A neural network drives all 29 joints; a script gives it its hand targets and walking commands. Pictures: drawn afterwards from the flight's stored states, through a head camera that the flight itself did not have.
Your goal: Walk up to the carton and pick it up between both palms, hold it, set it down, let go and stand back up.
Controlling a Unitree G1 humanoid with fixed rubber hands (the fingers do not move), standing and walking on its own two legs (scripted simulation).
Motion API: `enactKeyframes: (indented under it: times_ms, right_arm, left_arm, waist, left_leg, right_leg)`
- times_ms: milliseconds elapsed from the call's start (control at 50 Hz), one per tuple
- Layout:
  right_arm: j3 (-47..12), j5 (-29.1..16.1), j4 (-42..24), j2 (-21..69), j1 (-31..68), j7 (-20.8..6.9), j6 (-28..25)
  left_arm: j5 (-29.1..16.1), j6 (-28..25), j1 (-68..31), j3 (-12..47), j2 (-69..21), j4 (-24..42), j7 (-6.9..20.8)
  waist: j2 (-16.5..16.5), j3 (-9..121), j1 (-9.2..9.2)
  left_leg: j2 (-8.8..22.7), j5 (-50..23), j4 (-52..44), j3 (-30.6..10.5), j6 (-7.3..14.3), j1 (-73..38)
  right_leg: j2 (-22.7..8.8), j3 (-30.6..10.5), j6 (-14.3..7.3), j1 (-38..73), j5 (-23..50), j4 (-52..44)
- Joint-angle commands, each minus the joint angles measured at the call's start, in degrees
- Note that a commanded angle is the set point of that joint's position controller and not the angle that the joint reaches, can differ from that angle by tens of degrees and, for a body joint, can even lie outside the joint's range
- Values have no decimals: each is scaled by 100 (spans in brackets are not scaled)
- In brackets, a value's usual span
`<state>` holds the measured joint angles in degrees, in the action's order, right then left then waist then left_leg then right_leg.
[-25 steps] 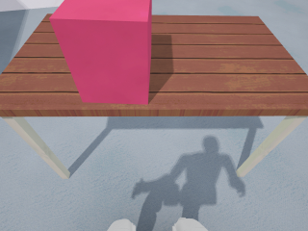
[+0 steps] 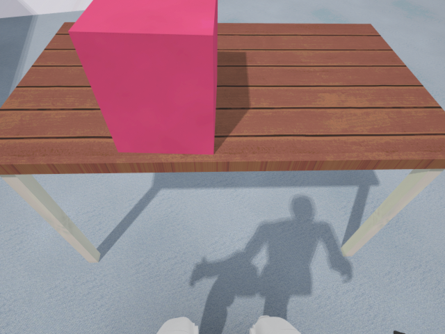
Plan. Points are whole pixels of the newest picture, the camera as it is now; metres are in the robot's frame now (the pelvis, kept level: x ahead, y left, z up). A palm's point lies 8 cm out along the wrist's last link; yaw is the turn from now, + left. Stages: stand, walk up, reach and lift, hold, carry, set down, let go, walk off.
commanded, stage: walk up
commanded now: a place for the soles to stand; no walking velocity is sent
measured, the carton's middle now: (167, 64) +0.66 +0.14 +0.13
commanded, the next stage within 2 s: none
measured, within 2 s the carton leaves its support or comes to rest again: neither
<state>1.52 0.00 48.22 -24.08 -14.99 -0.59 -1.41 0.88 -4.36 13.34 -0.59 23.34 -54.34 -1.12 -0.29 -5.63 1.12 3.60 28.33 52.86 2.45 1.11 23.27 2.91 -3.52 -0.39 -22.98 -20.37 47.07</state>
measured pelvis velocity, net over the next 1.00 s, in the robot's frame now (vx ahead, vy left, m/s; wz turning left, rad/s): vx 0.03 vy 0.01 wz -0.01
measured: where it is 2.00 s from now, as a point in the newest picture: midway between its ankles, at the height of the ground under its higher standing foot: outside the picture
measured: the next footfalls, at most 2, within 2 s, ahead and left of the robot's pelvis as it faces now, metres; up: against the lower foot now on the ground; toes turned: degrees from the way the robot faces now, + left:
right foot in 0.50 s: +0.10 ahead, -0.13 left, +0.00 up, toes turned +3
right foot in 1.04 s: +0.11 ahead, -0.13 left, +0.00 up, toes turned +3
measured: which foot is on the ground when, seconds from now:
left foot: down 0.00-1.00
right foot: down 0.00-0.18, up 0.20-0.48, down 0.50-0.74, up 0.76-1.00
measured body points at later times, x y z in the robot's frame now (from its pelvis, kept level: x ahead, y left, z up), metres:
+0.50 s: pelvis +0.01 +0.00 +0.00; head +0.03 +0.02 +0.45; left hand +0.10 +0.31 -0.12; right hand +0.07 -0.33 -0.09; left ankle +0.04 +0.11 -0.70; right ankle +0.06 -0.13 -0.70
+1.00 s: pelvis +0.03 +0.01 +0.01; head +0.05 +0.03 +0.46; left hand +0.11 +0.32 -0.12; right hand +0.08 -0.32 -0.08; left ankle +0.06 +0.11 -0.70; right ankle +0.07 -0.13 -0.68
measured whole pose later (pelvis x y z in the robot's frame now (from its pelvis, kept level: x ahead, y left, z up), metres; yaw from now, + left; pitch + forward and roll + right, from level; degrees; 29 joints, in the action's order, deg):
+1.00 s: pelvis +0.03 +0.01 +0.01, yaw -1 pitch -2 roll -2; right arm 1.5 0.0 48.2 -24.0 -16.8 -0.6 -2.4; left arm 0.2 -3.3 13.5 -0.6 23.4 -52.2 -1.0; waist -1.1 -5.1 1.1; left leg 2.6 22.9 47.8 2.8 2.0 22.9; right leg 2.2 -3.2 -0.4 -24.9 -25.8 50.0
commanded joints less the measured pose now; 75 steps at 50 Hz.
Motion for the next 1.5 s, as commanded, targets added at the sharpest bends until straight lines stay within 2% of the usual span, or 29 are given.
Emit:
enactKeyframes:
  times_ms: [0,80,140,180,220,300,400,460,480,500,520,560,660,700,740,780,860,940,1000,1020,1040,1060,1100,1220,1240,1260,1280,1380,1480]
  right_arm:
    - [462,35,-554,-1396,591,83,32]
    - [564,54,-252,-1385,159,24,-86]
    - [576,71,5,-1272,-515,47,-230]
    - [755,147,41,-2009,-772,64,-320]
    - [711,59,-34,-1933,-367,94,-323]
    - [608,98,-279,-1496,-308,98,-341]
    - [651,83,-370,-1654,-281,53,-226]
    - [501,70,-488,-1335,265,4,-116]
    - [394,50,-549,-979,293,15,-78]
    - [310,15,-703,-758,362,8,-31]
    - [407,15,-618,-1289,586,89,36]
    - [499,57,-439,-1443,393,60,11]
    - [548,45,-193,-1360,-38,33,-105]
    - [557,86,14,-1267,-574,59,-224]
    - [726,149,53,-1997,-767,70,-326]
    - [660,56,-58,-1878,-341,103,-340]
    - [547,102,-268,-1429,-292,109,-353]
    - [616,84,-355,-1576,-288,80,-239]
    - [487,52,-496,-1324,277,28,-129]
    - [398,30,-538,-1028,281,26,-99]
    - [314,-5,-680,-787,399,13,-50]
    - [403,26,-634,-1245,604,81,8]
    - [491,72,-493,-1407,468,43,-34]
    - [570,70,-15,-1259,-538,27,-244]
    - [595,151,71,-1378,-843,52,-315]
    - [724,170,72,-1920,-871,69,-360]
    - [748,111,-7,-2110,-654,82,-352]
    - [569,84,-231,-1412,-436,123,-388]
    - [645,88,-345,-1573,-495,94,-274]
  left_arm:
    - [-21,-174,462,-718,2344,322,-107]
    - [-8,-98,227,-662,1964,333,-87]
    - [-56,8,-310,-511,1610,526,-20]
    - [-119,62,-415,-319,931,633,-27]
    - [-105,47,-218,-392,1427,472,-66]
    - [-73,-11,163,-419,1328,400,-3]
    - [-36,-44,26,-407,1310,550,29]
    - [5,-151,901,-511,1294,246,-13]
    - [65,-171,1222,-620,1599,147,-77]
    - [48,-202,1061,-736,2267,258,-108]
    - [-10,-168,646,-747,2421,333,-91]
    - [-55,-148,363,-697,2116,329,-112]
    - [-17,-36,55,-635,1879,482,-32]
    - [-62,34,-331,-497,1568,623,-9]
    - [-120,83,-369,-308,891,729,-16]
    - [-121,73,-196,-382,1395,556,-65]
    - [-92,-5,115,-387,1264,512,-17]
    - [-60,-27,60,-376,1249,630,-20]
    - [-7,-142,780,-455,1276,371,-49]
    - [48,-163,1019,-545,1534,287,-87]
    - [50,-197,1003,-680,2164,326,-104]
    - [-5,-163,735,-727,2385,373,-83]
    - [-46,-143,374,-696,2144,421,-89]
    - [-43,26,-305,-526,1657,626,17]
    - [-83,76,-433,-396,1189,677,37]
    - [-119,94,-388,-298,793,743,30]
    - [-99,102,-337,-392,1389,646,-44]
    - [-77,40,134,-416,1304,504,10]
    - [-29,37,-63,-394,1247,680,30]
  waist:
    - [-447,-79,-364]
    - [-882,223,-194]
    - [-712,500,314]
    - [1295,94,484]
    - [218,-67,219]
    - [868,555,61]
    - [1226,474,117]
    - [924,734,-448]
    - [-28,653,-606]
    - [-1310,212,-501]
    - [-574,-67,-450]
    - [-298,-260,-281]
    - [-1112,258,-99]
    - [-799,488,313]
    - [1203,90,420]
    - [169,1,169]
    - [884,698,35]
    - [1218,676,72]
    - [1033,750,-398]
    - [229,701,-503]
    - [-1097,300,-459]
    - [-621,60,-469]
    - [-333,-205,-309]
    - [-779,437,289]
    - [30,437,472]
    - [1276,137,450]
    - [475,-102,362]
    - [786,589,52]
    - [1175,554,173]
  left_leg:
    - [-37,1047,1014,-708,122,2099]
    - [-22,637,152,-518,191,1070]
    - [-127,-201,-1673,-420,322,-922]
    - [1705,2115,-4058,-3666,648,-1775]
    - [1919,578,-3758,-3474,709,-1692]
    - [1444,-2702,-2704,-1976,760,-2100]
    - [1511,-1774,-2571,-1742,1202,-1448]
    - [925,-1205,-1309,-773,798,187]
    - [422,-749,33,-356,523,1215]
    - [-374,673,1076,-17,112,2421]
    - [-126,934,1172,-698,118,2235]
    - [36,645,915,-699,97,2040]
    - [-58,363,-326,-409,179,556]
    - [-146,-318,-1693,-388,283,-968]
    - [1659,1678,-3975,-3671,621,-1639]
    - [1845,167,-3646,-3484,710,-1584]
    - [1397,-3529,-2487,-1943,760,-2141]
    - [1472,-2957,-2312,-1763,1128,-1664]
    - [909,-1841,-1379,-865,758,-75]
    - [482,-1100,-377,-546,514,945]
    - [-325,474,790,-58,108,2102]
    - [-157,1036,982,-596,132,2128]
    - [16,781,769,-675,125,1942]
    - [-179,-335,-1567,-286,265,-859]
    - [307,725,-2768,-1441,333,-1535]
    - [1522,1856,-4003,-3655,491,-1853]
    - [2012,1383,-4096,-3998,618,-1613]
    - [1334,-3258,-2710,-2006,560,-2239]
    - [1480,-2459,-2624,-1909,1069,-1851]
  right_leg:
    - [-2293,-4483,-1792,1148,-1503,-2935]
    - [-1724,-3356,-1506,837,-380,-2284]
    - [-1158,-2071,-1060,-407,-136,-1200]
    - [433,4,-234,-2550,-1040,1271]
    - [-59,-322,-113,-2392,-704,1690]
    - [-225,43,-47,-1565,-742,989]
    - [-353,543,-168,-905,-810,171]
    - [-73,553,-315,1287,-88,-1207]
    - [-524,-845,-494,1880,-786,-1862]
    - [-1929,-4109,-1058,1612,-1826,-3146]
    - [-2331,-4561,-1481,1074,-1951,-3321]
    - [-2054,-3969,-1628,1136,-1219,-2766]
    - [-1654,-2898,-1408,557,-142,-2043]
    - [-1193,-1918,-1068,-427,-99,-1168]
    - [375,-5,-220,-2329,-1008,1186]
    - [-82,-340,-89,-2105,-782,1494]
    - [-263,111,-70,-1355,-909,755]
    - [-336,539,-196,-790,-872,136]
    - [-99,519,-364,1079,-24,-1239]
    - [-539,-791,-560,1697,-474,-1790]
    - [-1853,-3749,-1107,1618,-1367,-2886]
    - [-2350,-4355,-1649,1243,-1576,-3110]
    - [-2130,-3874,-1810,1151,-1217,-2700]
    - [-1257,-1936,-1110,-308,-306,-1331]
    - [-668,-1049,-714,-1236,-355,-69]
    - [386,-48,-243,-2382,-950,1208]
    - [74,-239,-132,-2468,-975,1638]
    - [-252,-17,-35,-1537,-670,974]
    - [-373,469,-168,-1133,-897,359]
